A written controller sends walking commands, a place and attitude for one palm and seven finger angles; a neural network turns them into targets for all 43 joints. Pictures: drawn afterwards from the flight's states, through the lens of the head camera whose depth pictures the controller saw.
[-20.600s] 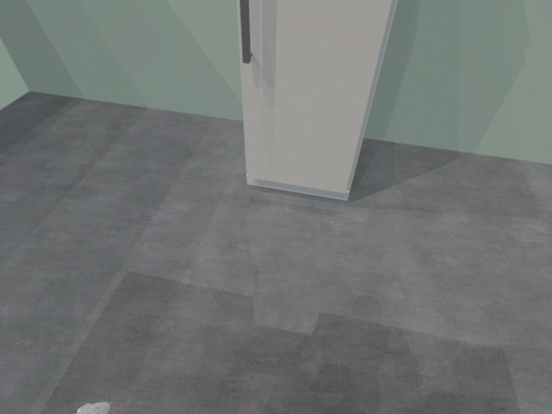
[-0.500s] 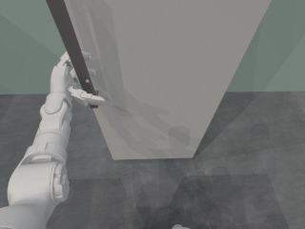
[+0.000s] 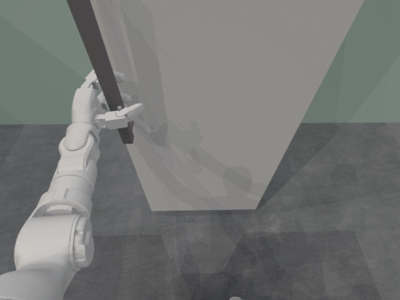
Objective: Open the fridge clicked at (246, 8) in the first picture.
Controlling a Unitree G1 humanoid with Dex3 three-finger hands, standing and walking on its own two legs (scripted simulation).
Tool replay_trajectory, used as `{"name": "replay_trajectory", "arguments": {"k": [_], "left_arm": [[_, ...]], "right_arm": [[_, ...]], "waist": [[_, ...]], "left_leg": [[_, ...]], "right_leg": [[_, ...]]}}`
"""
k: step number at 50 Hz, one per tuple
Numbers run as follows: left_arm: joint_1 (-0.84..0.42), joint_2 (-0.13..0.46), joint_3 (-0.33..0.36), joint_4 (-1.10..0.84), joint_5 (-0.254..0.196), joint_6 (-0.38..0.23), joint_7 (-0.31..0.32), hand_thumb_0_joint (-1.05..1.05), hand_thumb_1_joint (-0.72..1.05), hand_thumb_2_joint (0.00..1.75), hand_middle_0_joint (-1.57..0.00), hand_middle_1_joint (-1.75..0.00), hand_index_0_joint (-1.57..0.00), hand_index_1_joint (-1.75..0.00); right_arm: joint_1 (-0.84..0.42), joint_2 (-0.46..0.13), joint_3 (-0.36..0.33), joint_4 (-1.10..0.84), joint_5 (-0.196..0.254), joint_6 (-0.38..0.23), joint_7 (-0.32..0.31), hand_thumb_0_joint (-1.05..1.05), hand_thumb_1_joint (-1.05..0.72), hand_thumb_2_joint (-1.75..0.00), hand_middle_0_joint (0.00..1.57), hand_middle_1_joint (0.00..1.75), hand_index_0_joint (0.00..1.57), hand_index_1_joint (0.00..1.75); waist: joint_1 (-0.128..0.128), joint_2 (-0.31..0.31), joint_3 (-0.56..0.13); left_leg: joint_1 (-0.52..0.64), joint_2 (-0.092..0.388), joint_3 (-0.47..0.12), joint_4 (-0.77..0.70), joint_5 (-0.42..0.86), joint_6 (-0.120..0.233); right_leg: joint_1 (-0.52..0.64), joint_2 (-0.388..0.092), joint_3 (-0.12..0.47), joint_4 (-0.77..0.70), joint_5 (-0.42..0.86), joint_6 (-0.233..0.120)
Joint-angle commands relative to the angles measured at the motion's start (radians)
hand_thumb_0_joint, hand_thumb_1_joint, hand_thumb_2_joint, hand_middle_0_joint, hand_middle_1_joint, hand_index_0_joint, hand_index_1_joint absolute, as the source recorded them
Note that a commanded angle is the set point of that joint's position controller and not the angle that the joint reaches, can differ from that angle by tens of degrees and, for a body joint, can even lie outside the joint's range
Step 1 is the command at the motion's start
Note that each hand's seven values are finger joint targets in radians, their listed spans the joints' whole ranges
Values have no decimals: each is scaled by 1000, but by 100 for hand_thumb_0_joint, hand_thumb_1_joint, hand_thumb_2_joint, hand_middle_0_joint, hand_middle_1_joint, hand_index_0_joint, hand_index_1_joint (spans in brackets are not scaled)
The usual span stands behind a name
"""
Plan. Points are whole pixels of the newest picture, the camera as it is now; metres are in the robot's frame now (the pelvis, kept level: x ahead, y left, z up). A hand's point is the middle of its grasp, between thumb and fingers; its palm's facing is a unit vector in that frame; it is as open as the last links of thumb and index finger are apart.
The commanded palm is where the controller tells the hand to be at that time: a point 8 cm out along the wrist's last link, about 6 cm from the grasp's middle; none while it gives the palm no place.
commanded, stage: grip the handle and tug to test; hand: left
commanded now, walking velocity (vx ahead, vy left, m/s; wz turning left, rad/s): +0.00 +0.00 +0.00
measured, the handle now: (107, 67) +0.53 +0.18 +0.17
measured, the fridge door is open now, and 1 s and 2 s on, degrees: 0 0 23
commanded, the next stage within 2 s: pull the door a little, standing still in 0.96 s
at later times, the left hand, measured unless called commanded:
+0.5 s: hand (120, 107) +0.47 +0.16 +0.12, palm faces +0.00 -1.00 +0.00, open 6.1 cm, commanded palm +0.44 +0.21 +0.12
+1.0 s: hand (121, 108) +0.46 +0.15 +0.12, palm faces +0.01 -1.00 +0.00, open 6.1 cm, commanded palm +0.41 +0.20 +0.12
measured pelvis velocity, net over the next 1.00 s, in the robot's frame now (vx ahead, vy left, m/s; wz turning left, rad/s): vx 0.02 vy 0.00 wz -0.04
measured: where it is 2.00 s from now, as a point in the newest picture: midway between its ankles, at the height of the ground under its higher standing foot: outside the picture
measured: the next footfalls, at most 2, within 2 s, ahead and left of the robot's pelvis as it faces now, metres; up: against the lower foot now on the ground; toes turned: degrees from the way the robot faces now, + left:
none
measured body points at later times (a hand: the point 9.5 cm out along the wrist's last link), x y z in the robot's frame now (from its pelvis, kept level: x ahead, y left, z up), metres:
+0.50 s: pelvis +0.00 +0.00 +0.00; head +0.06 +0.00 +0.45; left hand +0.46 +0.21 +0.12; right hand +0.06 -0.26 -0.12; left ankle -0.03 +0.08 -0.72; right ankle +0.03 -0.10 -0.72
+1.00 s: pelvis +0.02 +0.00 +0.01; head +0.06 +0.00 +0.45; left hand +0.46 +0.21 +0.12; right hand +0.08 -0.26 -0.11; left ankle -0.03 +0.08 -0.72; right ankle +0.03 -0.10 -0.72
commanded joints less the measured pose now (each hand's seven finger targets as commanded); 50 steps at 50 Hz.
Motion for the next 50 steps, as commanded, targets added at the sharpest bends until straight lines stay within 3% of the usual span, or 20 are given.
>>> {"name": "replay_trajectory", "arguments": {"k": [1,2,7,11,14,17,21,22,25,27,28,34,37,38,42,45,46,48,49,50], "left_arm": [[-463,181,20,-237,-12,-79,-23,0,62,78,-42,-136,-42,-136],[-446,218,52,-226,-12,-76,-23,0,67,80,-43,-137,-43,-137],[-441,149,-9,-298,-13,-79,-31,0,90,90,-45,-140,-45,-140],[-405,201,40,-282,-17,-71,-24,0,90,90,-45,-140,-45,-140],[-426,211,43,-245,-10,-58,-28,0,90,90,-45,-140,-45,-140],[-441,224,53,-223,-6,-56,-28,0,90,90,-45,-140,-45,-140],[-426,217,53,-255,-9,-61,-31,0,90,90,-45,-140,-45,-140],[-420,186,27,-253,-11,-57,-34,0,90,90,-45,-140,-45,-140],[-438,211,47,-239,-11,-59,-25,0,90,90,-45,-140,-45,-140],[-453,191,28,-275,-12,-64,-26,0,90,90,-45,-140,-45,-140],[-405,214,57,-249,-11,-59,-26,0,90,90,-45,-140,-45,-140],[-366,171,14,-287,-13,-53,-34,0,90,90,-45,-140,-45,-140],[-316,199,47,-298,-21,-42,-32,0,90,90,-45,-140,-45,-140],[-315,184,31,-317,-20,-40,-37,0,90,90,-45,-140,-45,-140],[-210,157,21,-408,-29,-29,-38,0,90,90,-45,-140,-45,-140],[-127,133,16,-448,-40,-11,-36,0,90,90,-45,-140,-45,-140],[-113,158,42,-480,-42,-8,-31,0,90,90,-45,-140,-45,-140],[-37,143,34,-539,-43,5,-31,0,90,90,-45,-140,-45,-140],[-44,104,-2,-560,-43,14,-32,0,90,90,-45,-140,-45,-140],[-40,114,7,-564,-43,20,-26,0,90,90,-45,-140,-45,-140]], "right_arm": [[74,-150,-60,-85,-4,-31,-13,0,-90,-90,20,30,20,30],[78,-152,-59,-85,-5,-29,-14,0,-90,-90,20,30,20,30],[64,-142,-60,-93,-2,-28,-8,0,-90,-90,20,30,20,30],[63,-149,-61,-101,-3,-23,-10,0,-90,-90,20,30,20,30],[59,-148,-57,-100,1,-17,-15,0,-90,-90,20,30,20,30],[63,-147,-56,-96,0,-15,-20,0,-90,-90,20,30,20,30],[65,-143,-58,-99,-4,-17,-18,0,-90,-90,20,30,20,30],[60,-140,-55,-104,-2,-18,-16,0,-90,-90,20,30,20,30],[68,-147,-57,-99,-4,-17,-18,0,-90,-90,20,30,20,30],[63,-145,-58,-105,-3,-20,-15,0,-90,-90,20,30,20,30],[63,-146,-60,-105,-4,-20,-15,0,-90,-90,20,30,20,30],[45,-142,-57,-120,2,-17,-12,0,-90,-90,20,30,20,30],[46,-147,-59,-127,1,-14,-13,0,-90,-90,20,30,20,30],[43,-144,-59,-130,2,-14,-12,0,-90,-90,20,30,20,30],[27,-138,-62,-148,5,-14,-5,0,-90,-90,20,30,20,30],[24,-139,-67,-159,6,-14,-1,0,-90,-90,20,30,20,30],[24,-139,-69,-158,6,-14,-1,0,-90,-90,20,30,20,30],[12,-133,-70,-171,7,-14,4,0,-90,-90,20,30,20,30],[8,-130,-69,-173,8,-15,6,0,-90,-90,20,30,20,30],[9,-132,-72,-171,9,-14,4,0,-90,-90,20,30,20,30]], "waist": [[-12,-5,-387],[0,-20,-385],[-3,72,-396],[5,-21,-379],[-5,-31,-328],[-7,-18,-327],[6,22,-391],[0,38,-379],[-5,-10,-359],[-6,-2,-392],[11,-5,-395],[10,26,-361],[22,-19,-373],[21,-1,-378],[45,31,-405],[53,-2,-392],[59,-19,-407],[75,-1,-412],[63,1,-402],[64,0,-393]], "left_leg": [[150,16,-85,-77,399,-28],[124,14,-81,-81,395,-27],[209,24,-93,-71,491,-42],[136,18,-80,-83,426,-28],[87,11,-68,-91,356,-20],[95,11,-69,-92,348,-20],[139,12,-74,-81,414,-27],[140,12,-72,-81,405,-27],[124,14,-78,-84,388,-25],[139,14,-77,-83,407,-25],[128,12,-73,-80,400,-25],[130,14,-70,-91,379,-26],[116,15,-66,-92,396,-23],[119,14,-63,-93,405,-24],[168,22,-64,-90,501,-30],[174,27,-61,-90,551,-27],[179,30,-61,-91,579,-27],[194,33,-55,-94,628,-29],[200,33,-54,-95,629,-29],[204,35,-56,-91,652,-28]], "right_leg": [[234,7,61,-34,343,9],[261,6,63,-32,355,8],[205,8,54,-30,358,5],[272,9,59,-34,373,8],[278,4,65,-44,358,8],[264,3,65,-44,345,8],[266,2,64,-34,371,7],[254,4,63,-37,364,7],[252,5,59,-38,347,7],[265,5,62,-35,367,9],[278,5,66,-34,368,8],[261,5,62,-41,346,4],[293,5,64,-40,369,7],[303,4,65,-39,382,6],[312,5,61,-35,419,5],[327,7,57,-39,448,6],[344,6,60,-38,475,8],[369,4,63,-39,511,8],[361,4,60,-42,515,10],[359,4,59,-41,519,8]]}}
